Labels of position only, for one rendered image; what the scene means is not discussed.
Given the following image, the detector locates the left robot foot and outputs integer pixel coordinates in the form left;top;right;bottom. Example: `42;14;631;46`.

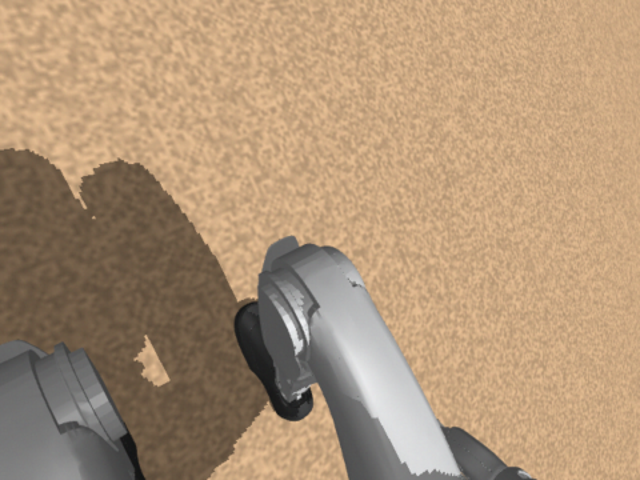
120;419;146;480

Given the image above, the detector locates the right robot hand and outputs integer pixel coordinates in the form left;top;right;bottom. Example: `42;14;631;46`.
437;419;508;480

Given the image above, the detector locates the right robot foot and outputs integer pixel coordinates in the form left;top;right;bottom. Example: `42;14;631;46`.
234;302;313;421

